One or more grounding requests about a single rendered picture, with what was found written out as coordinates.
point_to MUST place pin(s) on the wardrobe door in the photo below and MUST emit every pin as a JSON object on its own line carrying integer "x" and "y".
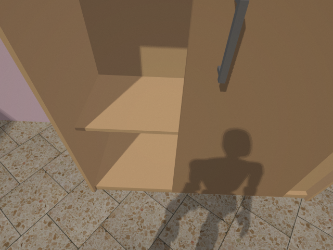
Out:
{"x": 323, "y": 169}
{"x": 271, "y": 123}

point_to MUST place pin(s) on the handle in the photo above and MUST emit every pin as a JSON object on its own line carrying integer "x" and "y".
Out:
{"x": 234, "y": 33}

